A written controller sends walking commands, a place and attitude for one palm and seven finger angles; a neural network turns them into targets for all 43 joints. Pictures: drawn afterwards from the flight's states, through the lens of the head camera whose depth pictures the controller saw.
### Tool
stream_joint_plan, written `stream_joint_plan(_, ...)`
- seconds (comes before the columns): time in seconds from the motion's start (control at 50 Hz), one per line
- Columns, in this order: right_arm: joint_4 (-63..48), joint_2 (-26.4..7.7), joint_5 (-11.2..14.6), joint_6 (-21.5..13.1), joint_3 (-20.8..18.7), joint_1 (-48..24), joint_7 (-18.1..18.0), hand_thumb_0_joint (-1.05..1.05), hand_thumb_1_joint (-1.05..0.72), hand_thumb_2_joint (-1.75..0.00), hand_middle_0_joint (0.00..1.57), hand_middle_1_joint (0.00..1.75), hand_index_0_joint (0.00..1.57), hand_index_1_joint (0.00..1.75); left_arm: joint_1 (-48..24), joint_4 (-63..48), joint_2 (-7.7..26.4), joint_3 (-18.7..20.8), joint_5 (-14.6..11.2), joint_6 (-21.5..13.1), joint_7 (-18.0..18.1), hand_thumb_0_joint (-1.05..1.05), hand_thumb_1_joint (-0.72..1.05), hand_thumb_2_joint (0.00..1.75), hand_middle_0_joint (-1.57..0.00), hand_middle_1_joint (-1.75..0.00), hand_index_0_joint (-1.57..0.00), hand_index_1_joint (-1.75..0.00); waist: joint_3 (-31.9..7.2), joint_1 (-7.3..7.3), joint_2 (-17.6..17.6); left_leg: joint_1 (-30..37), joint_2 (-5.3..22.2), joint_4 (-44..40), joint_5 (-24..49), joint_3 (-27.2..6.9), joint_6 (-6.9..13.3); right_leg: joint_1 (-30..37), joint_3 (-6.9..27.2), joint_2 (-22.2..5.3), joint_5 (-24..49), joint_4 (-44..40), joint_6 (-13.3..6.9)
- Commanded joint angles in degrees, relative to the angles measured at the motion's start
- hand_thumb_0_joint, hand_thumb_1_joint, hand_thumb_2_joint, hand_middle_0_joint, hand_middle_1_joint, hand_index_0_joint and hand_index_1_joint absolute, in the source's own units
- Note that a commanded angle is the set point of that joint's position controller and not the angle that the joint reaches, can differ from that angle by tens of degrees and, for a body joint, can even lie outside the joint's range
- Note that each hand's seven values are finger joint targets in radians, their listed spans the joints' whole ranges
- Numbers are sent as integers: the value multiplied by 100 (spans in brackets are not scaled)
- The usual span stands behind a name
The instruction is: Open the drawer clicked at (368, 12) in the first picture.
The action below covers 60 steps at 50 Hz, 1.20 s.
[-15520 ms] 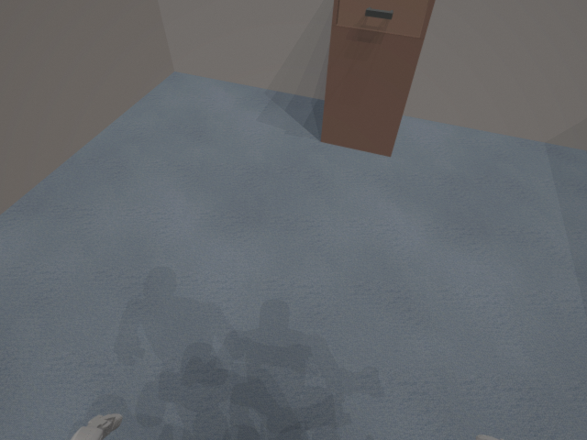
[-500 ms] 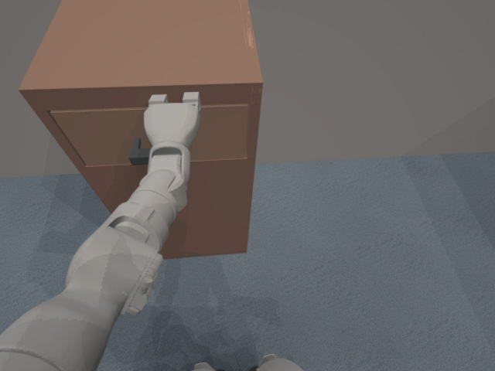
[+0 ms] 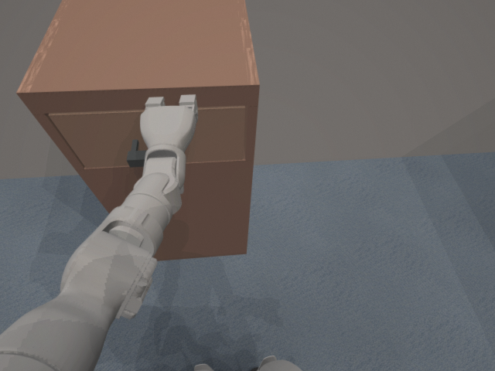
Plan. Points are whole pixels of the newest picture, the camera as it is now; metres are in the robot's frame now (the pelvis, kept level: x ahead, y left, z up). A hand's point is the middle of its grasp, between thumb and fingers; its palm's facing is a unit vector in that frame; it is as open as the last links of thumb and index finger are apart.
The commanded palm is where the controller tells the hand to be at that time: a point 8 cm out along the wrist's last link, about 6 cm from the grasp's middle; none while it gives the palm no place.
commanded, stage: move the hooked fingers above the handle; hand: left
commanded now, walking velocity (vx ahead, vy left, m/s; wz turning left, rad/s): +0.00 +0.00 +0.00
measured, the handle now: (157, 150) +0.54 +0.12 -0.02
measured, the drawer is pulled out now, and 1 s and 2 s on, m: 0.00 0.00 0.00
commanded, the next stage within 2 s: lower the fingers behind the handle in 0.74 s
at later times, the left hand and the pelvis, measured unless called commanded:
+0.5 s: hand (175, 145) +0.50 +0.08 +0.05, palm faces +0.04 -0.03 -1.00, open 13.6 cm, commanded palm +0.49 +0.14 +0.08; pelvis +0.01 -0.01 +0.00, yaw +0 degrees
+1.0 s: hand (172, 145) +0.50 +0.08 +0.04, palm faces +0.04 -0.04 -1.00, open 13.5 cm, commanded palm +0.49 +0.14 +0.08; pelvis +0.02 -0.02 +0.01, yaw +0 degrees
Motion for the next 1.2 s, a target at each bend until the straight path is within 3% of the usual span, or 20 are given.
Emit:
stream_joint_plan(0.0,-500,-839,-43,-135,-275,342,-102,0,-90,-90,20,30,20,30,-2672,-659,2564,735,-66,473,106,0,-50,30,-30,-120,-30,-120,-2059,200,-598,439,139,-456,-20,-137,-158,1591,364,-492,106,-794,235)
stream_joint_plan(0.14,-497,-821,-29,-120,-266,298,-106,0,-90,-90,20,30,20,30,-2608,-682,2441,641,-94,504,59,0,-50,30,-30,-120,-30,-120,-1956,183,-610,432,133,-474,-40,-136,-174,1599,380,-502,116,-840,246)
stream_joint_plan(0.16,-507,-782,-32,-128,-279,259,-101,0,-90,-90,20,30,20,30,-2703,-814,2400,637,-114,453,52,0,-50,30,-30,-120,-30,-120,-2054,192,-568,524,136,-465,74,-126,-161,1689,398,-504,276,-838,233)
stream_joint_plan(0.18,-511,-827,-24,-132,-280,298,-103,0,-90,-90,20,30,20,30,-2535,-769,2590,763,-71,445,63,0,-50,30,-30,-120,-30,-120,-2118,268,-574,502,125,-464,108,-121,-163,1735,394,-498,308,-799,233)
stream_joint_plan(0.2,-519,-808,-40,-126,-276,298,-96,0,-90,-90,20,30,20,30,-2600,-786,2438,670,-81,448,68,0,-50,30,-30,-120,-30,-120,-2078,226,-483,505,128,-471,132,-123,-171,1705,378,-499,361,-792,233)
stream_joint_plan(0.24,-529,-804,-39,-123,-287,259,-94,0,-90,-90,20,30,20,30,-2535,-881,2528,739,-73,428,77,0,-50,30,-30,-120,-30,-120,-2137,274,-454,545,132,-459,173,-121,-174,1738,397,-498,394,-785,226)
stream_joint_plan(0.36,-529,-770,-54,-130,-317,239,-62,0,-90,-90,20,30,20,30,-2457,-957,2389,744,-116,339,74,0,-50,30,-30,-120,-30,-120,-2185,283,-666,588,124,-459,347,-128,-166,1954,417,-504,687,-801,230)
stream_joint_plan(0.38,-538,-812,-46,-131,-315,251,-70,0,-90,-90,20,30,20,30,-2291,-916,2576,866,-98,346,81,0,-50,30,-30,-120,-30,-120,-2213,355,-624,544,107,-456,299,-89,-166,1989,452,-511,653,-807,242)
stream_joint_plan(0.46,-523,-769,-56,-126,-325,216,-54,0,-90,-90,20,30,20,30,-2458,-1042,2415,765,-98,302,80,0,-50,30,-30,-120,-30,-120,-2166,309,-517,632,124,-485,376,-114,-171,1944,432,-507,718,-815,219)
stream_joint_plan(0.5,-517,-805,-46,-130,-326,216,-51,0,-90,-90,20,30,20,30,-2311,-976,2536,834,-75,308,98,0,-50,30,-30,-120,-30,-120,-2052,320,-570,572,116,-489,290,-100,-174,1908,462,-508,635,-838,239)
stream_joint_plan(0.56,-528,-776,-58,-126,-333,173,-47,0,-90,-90,20,30,20,30,-2339,-1192,2591,899,-111,263,99,0,-50,30,-30,-120,-30,-120,-2330,389,-611,642,101,-489,468,-91,-166,2226,511,-533,941,-831,230)
stream_joint_plan(0.64,-555,-774,-44,-105,-345,135,-35,0,-90,-90,20,30,20,30,-2032,-1271,2560,909,-103,246,93,0,-50,30,-30,-120,-30,-120,-2239,498,-453,699,97,-551,527,-70,-192,2227,484,-521,996,-831,213)
stream_joint_plan(0.78,-512,-792,-72,-120,-398,155,9,0,-90,-90,20,30,20,30,-2069,-1351,2507,940,-24,133,90,0,-50,30,-30,-120,-30,-120,-2265,444,-533,793,103,-546,649,-71,-181,2254,493,-514,1169,-825,223)
stream_joint_plan(0.84,-456,-802,-84,-138,-414,178,28,0,-90,-90,20,30,20,30,-2027,-1203,2447,918,-12,135,88,0,-50,30,-30,-120,-30,-120,-2051,393,-611,783,109,-540,578,-79,-177,2086,456,-506,1041,-872,231)
stream_joint_plan(0.9,-447,-815,-92,-135,-405,186,39,0,-90,-90,20,30,20,30,-1826,-1095,2526,964,-7,145,87,0,-50,30,-30,-120,-30,-120,-2142,448,-621,646,78,-496,653,-64,-190,2228,513,-534,1309,-803,241)
stream_joint_plan(1.0,-377,-840,-71,-138,-377,203,55,0,-90,-90,20,30,20,30,-1941,-742,2436,763,14,292,69,0,-50,30,-30,-120,-30,-120,-1750,288,-683,355,48,-418,294,-67,-199,1915,578,-556,917,-868,267)
stream_joint_plan(1.08,-337,-856,-90,-126,-371,269,58,0,-90,-90,20,30,20,30,-1964,-482,2409,692,58,427,40,0,-50,30,-30,-120,-30,-120,-1817,214,-679,250,31,-326,239,-57,-197,1856,599,-572,913,-830,279)
stream_joint_plan(1.14,-349,-849,-85,-107,-364,269,59,0,-90,-90,20,30,20,30,-2004,-439,2473,690,82,483,24,0,-50,30,-30,-120,-30,-120,-1819,239,-545,139,25,-264,153,-67,-212,1788,627,-578,771,-798,269)
stream_joint_plan(1.16,-343,-815,-96,-104,-372,262,67,0,-90,-90,20,30,20,30,-2043,-418,2289,590,54,488,-13,0,-50,30,-30,-120,-30,-120,-1870,194,-513,168,26,-235,218,-71,-209,1802,608,-570,906,-774,256)
stream_joint_plan(1.18,-335,-858,-92,-97,-359,312,59,0,-90,-90,20,30,20,30,-1971,-346,2474,704,80,487,-24,0,-50,30,-30,-120,-30,-120,-1900,216,-603,115,25,-219,174,-71,-207,1786,612,-568,826,-745,269)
